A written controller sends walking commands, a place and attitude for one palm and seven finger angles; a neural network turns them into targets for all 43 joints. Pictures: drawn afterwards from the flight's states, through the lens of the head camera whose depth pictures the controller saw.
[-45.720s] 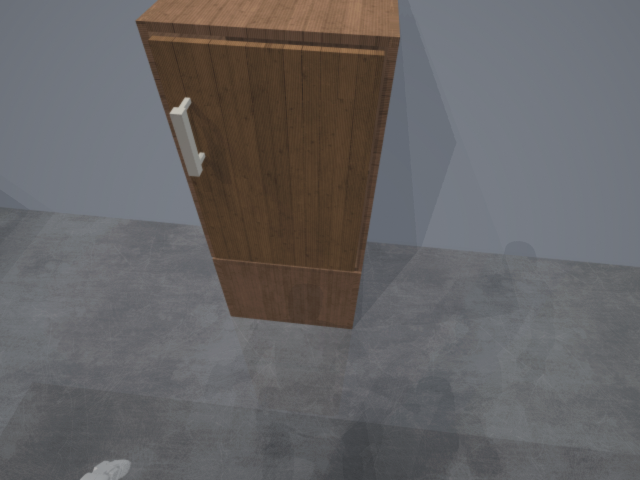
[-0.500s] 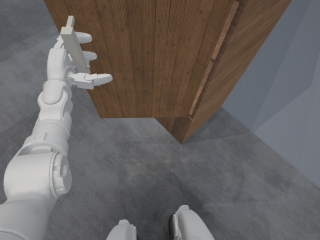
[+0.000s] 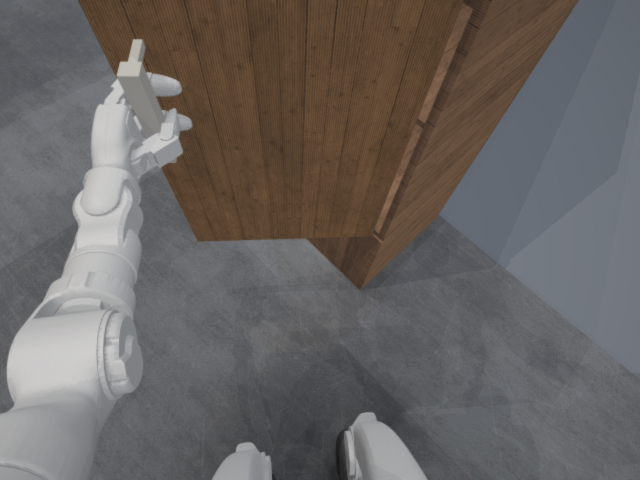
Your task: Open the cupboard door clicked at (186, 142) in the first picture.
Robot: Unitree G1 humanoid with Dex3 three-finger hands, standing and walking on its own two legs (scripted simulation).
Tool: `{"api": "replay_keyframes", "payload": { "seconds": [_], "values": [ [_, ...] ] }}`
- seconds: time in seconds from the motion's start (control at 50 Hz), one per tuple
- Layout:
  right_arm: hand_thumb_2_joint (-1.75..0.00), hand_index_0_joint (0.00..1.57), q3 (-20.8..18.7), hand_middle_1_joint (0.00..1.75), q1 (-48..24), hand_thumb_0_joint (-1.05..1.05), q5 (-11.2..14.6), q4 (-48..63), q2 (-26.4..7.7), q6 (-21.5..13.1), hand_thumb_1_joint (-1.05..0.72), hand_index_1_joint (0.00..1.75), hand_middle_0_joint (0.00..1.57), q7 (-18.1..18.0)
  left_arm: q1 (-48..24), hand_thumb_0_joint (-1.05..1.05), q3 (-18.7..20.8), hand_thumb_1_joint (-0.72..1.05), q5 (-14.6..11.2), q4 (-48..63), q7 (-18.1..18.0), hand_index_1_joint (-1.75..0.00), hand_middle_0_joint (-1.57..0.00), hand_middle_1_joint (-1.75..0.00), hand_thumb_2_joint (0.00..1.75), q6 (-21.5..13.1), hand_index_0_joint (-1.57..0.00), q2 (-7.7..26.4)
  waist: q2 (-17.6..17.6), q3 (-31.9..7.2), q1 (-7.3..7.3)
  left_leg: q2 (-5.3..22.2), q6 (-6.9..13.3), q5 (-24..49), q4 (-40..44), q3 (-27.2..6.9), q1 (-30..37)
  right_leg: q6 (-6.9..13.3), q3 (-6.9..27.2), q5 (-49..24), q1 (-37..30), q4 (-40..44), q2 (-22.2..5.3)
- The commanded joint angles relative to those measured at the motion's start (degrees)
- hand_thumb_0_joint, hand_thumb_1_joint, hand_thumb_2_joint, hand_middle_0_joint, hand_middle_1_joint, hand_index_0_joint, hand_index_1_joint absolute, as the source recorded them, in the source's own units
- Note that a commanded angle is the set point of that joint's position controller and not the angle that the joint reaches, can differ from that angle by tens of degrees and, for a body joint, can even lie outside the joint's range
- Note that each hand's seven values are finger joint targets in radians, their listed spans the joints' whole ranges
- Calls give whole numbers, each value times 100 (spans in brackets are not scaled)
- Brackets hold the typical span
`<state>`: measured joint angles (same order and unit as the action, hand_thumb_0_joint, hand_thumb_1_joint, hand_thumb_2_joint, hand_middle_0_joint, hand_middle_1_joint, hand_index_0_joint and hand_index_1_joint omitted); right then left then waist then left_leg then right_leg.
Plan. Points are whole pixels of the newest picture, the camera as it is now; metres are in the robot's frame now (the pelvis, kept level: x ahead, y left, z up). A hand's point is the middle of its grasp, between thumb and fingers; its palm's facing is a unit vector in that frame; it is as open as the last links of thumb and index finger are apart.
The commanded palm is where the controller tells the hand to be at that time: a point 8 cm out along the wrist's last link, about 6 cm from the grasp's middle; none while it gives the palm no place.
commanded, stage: pull the door open along its arc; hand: left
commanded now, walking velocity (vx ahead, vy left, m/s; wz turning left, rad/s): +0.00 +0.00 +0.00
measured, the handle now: (154, 106) +0.56 +0.16 +0.09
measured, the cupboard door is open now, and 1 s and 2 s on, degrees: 50 86 89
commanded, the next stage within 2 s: open thumb and fingers to let go in 1.12 s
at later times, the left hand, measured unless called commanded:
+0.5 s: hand (184, 204) +0.42 +0.12 +0.08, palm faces -0.05 -1.00 +0.03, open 5.9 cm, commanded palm +0.36 +0.18 +0.08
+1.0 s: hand (260, 295) +0.31 +0.04 +0.08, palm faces +0.32 -0.95 -0.03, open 6.1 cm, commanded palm +0.24 +0.09 +0.08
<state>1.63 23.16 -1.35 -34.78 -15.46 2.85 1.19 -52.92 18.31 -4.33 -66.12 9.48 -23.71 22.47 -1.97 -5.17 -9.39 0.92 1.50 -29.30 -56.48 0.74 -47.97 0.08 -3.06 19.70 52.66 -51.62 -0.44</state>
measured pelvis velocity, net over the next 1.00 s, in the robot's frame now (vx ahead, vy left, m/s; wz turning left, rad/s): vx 0.02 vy -0.03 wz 0.02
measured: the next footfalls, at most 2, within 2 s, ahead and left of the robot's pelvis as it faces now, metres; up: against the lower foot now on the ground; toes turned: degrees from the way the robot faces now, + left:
none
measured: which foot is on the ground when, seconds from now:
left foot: down 0.00-1.00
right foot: down 0.00-1.00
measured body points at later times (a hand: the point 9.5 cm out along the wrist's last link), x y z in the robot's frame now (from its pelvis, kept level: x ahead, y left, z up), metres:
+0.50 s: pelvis +0.01 +0.00 +0.02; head +0.10 +0.00 +0.46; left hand +0.41 +0.17 +0.08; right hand +0.07 -0.25 -0.10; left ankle -0.03 +0.10 -0.68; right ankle +0.04 -0.12 -0.68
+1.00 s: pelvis +0.02 -0.03 +0.02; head +0.05 -0.05 +0.47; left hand +0.28 +0.09 +0.09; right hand +0.20 -0.23 -0.07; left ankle -0.03 +0.10 -0.68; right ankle +0.04 -0.12 -0.68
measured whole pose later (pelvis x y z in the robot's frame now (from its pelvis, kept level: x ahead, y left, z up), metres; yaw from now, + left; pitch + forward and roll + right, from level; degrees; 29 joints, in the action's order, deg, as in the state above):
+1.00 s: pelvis +0.02 -0.03 +0.02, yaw +1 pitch +9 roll +0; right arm 0.9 10.3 -3.5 -29.3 -9.2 3.3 1.3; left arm 6.8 -13.6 5.5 -4.9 -30.0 -10.7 -5.2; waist -2.0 -6.1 -0.4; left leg 1.1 -1.1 -27.7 -47.3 -0.1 -28.4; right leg 2.4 -3.9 21.3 34.9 -47.2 -0.1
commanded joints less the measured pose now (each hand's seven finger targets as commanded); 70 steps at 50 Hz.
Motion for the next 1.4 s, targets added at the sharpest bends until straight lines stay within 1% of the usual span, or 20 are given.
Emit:
{"api": "replay_keyframes", "payload": {
  "seconds": [0.0, 0.02, 0.18, 0.24, 0.28, 0.34, 0.36, 0.42, 0.44, 0.46, 0.5, 0.6, 0.68, 0.72, 0.76, 0.86, 1.1, 1.2, 1.26, 1.38],
  "values": [
    [-90, 20, -360, 30, 980, 0, 13, 274, -924, -67, -90, 30, 20, -95, -2609, 0, 63, 90, -69, 1151, 89, -135, -40, -135, 90, -405, -40, 1166, -353, -2753, -148, -87, -77, 2572, 644, -255, 1160, 106, 102, -1975, -1900, 266, 222],
    [-90, 20, -351, 30, 965, 0, 15, 275, -940, -69, -90, 30, 20, -100, -2719, 0, 47, 90, -84, 1135, 83, -135, -40, -135, 90, -398, -40, 1175, -319, -2672, -180, -89, -72, 2471, 634, -251, 1090, 98, 121, -1896, -1859, 282, 221],
    [-90, 20, -409, 30, 872, 0, 52, 543, -901, -51, -90, 30, 20, -43, -1498, 0, 201, 90, -274, 1808, 173, -135, -40, -135, 90, -396, -40, 1076, -297, -3202, 210, -79, -94, 3075, 712, -147, 1291, 133, 132, -2483, -2481, 261, 237],
    [-90, 20, -442, 30, 757, 0, 107, 687, -858, -31, -90, 30, 20, -13, -753, 0, 112, 90, -350, 2244, 163, -135, -40, -135, 90, -324, -40, 882, -46, -3077, 358, -88, -65, 3056, 854, -60, 1143, 137, 153, -2679, -2850, 336, 225],
    [-90, 20, -449, 30, 655, 0, 144, 803, -820, -43, -90, 30, 20, 10, -189, 0, 68, 90, -419, 2742, 150, -135, -40, -135, 90, -305, -40, 778, -160, -3109, 509, -68, -71, 3285, 947, -35, 1217, 159, 160, -2795, -2998, 346, 203],
    [-90, 20, -491, 30, 471, 0, 191, 956, -742, -85, -90, 30, 20, 57, 838, 0, -184, 90, -530, 3560, 88, -135, -40, -135, 90, -234, -40, 350, 120, -2942, 652, -49, -42, 3341, 1113, 61, 1169, 163, 168, -2984, -3312, 433, 169],
    [-90, 20, -485, 30, 398, 0, 201, 1048, -708, -119, -90, 30, 20, 64, 1302, 0, -267, 90, -584, 3804, 70, -135, -40, -135, 90, -213, -40, 188, -36, -2888, 729, -54, -35, 3522, 1165, 70, 1205, 194, 165, -3072, -3380, 435, 150],
    [-90, 20, -483, 30, 126, 0, 235, 1145, -663, -144, -90, 30, 20, 79, 2144, 0, -388, 90, -615, 4539, -18, -135, -40, -135, 90, -115, -40, -11, 201, -2512, 779, -68, -52, 3071, 1326, 142, 1186, 152, 141, -2888, -3468, 568, 138],
    [-90, 20, -472, 30, -156, 0, 228, 1203, -483, -212, -90, 30, 20, 88, 2282, 0, 404, 90, -980, 4961, -808, -135, -40, -135, 90, -91, -40, -150, 267, -2413, 1221, -108, -166, 2878, 1394, 135, 1080, 170, 22, -2626, -3469, 664, 187],
    [-90, 20, -433, 30, -294, 0, 189, 1247, -465, -275, -90, 30, 20, 105, 2708, 0, -41, 90, -794, 5258, -1201, -135, -40, -135, 90, -76, -40, -501, 4, -2312, 1165, -121, -200, 2793, 1432, 110, 1245, 177, -10, -2379, -3374, 660, 182],
    [-90, 20, -419, 30, -384, 0, 106, 1251, -372, -322, -90, 30, 20, 164, 3496, 0, -270, 90, -531, 5680, -1815, -135, -40, -135, 90, -21, -40, -869, 163, -2185, 1210, -97, -224, 3011, 1473, 129, 1339, 191, -66, -2491, -3438, 635, 134],
    [-90, 20, -403, 30, -775, 0, -88, 1261, -207, -281, -90, 30, 20, 145, 3936, 0, -951, 90, 311, 6457, -3136, -135, -40, -135, 90, 64, -40, -1514, 316, -1933, 1172, -88, -231, 2659, 1466, 117, 1452, 208, 7, -2317, -3445, 656, 33],
    [-90, 20, -359, 30, -1152, 0, -172, 1248, -98, -207, -90, 30, 20, 51, 4108, 0, -1512, 90, 709, 6637, -3987, -135, -40, -135, 90, 302, -40, -2096, 561, -1709, 1118, -119, -200, 2161, 1457, 61, 1449, 191, 61, -1880, -3412, 788, 1],
    [-90, 20, -350, 30, -1227, 0, -197, 1235, -59, -165, -90, 30, 20, 13, 4212, 0, -1812, 90, 872, 6736, -4128, -135, -40, -135, 90, 416, -40, -2279, 488, -1696, 1088, -136, -193, 2110, 1451, 79, 1528, 191, 81, -1857, -3432, 834, -21],
    [-90, 20, -354, 30, -1292, 0, -225, 1224, -21, -137, -90, 30, 20, -33, 4346, 0, -2131, 90, 1006, 6808, -4194, -135, -40, -135, 90, 526, -40, -2509, 672, -1684, 1011, -132, -175, 2130, 1412, 66, 1577, 185, 115, -1967, -3462, 885, -23],
    [-90, 20, -338, 30, -1471, 0, -219, 1316, 70, -126, -90, 30, 20, -63, 5073, 0, -2846, 90, 1109, 7276, -4132, -135, -40, -135, 90, 719, -40, -3030, 580, -1620, 990, -144, -184, 2214, 1400, 58, 1748, 213, 125, -2205, -3601, 935, -49],
    [-90, 20, -251, 30, -1804, 0, -140, 1480, 204, -443, -90, 30, 20, 67, 6787, 0, -3840, 90, 944, 8345, -4018, -135, -40, -135, 90, 1069, -40, -3804, 602, -1346, 982, -224, -199, 1949, 1225, -10, 1764, 170, 191, -2266, -3640, 1078, -128],
    [-90, 20, -247, 30, -1820, 0, -200, 1231, 130, -550, -90, 30, 20, -64, 5169, 0, -3255, 90, 1013, 7906, -4292, -135, -40, -135, 90, 1034, -40, -3214, 785, -1080, 819, -296, -180, 1406, 1022, -80, 1533, 82, 507, -1318, -3161, 1301, -244],
    [-90, 20, -269, 30, -1788, 0, -220, 1196, 130, -615, -90, 30, 20, -102, 5253, 0, -3162, 69, 977, 7631, -4270, -133, -38, -133, 81, 970, -38, -3204, 934, -1325, 947, -328, -178, 1336, 1038, -83, 1449, 44, 663, -1218, -3363, 1388, -305],
    [-90, 20, -300, 30, -1734, 0, -206, 1175, 98, -639, -90, 30, 20, -106, 4991, 0, -3371, 27, 984, 7550, -4110, -128, -35, -128, 63, 855, -35, -3334, 859, -1411, 875, -310, -145, 1286, 1057, -61, 1440, 26, 638, -1133, -3333, 1335, -336]
  ]
}}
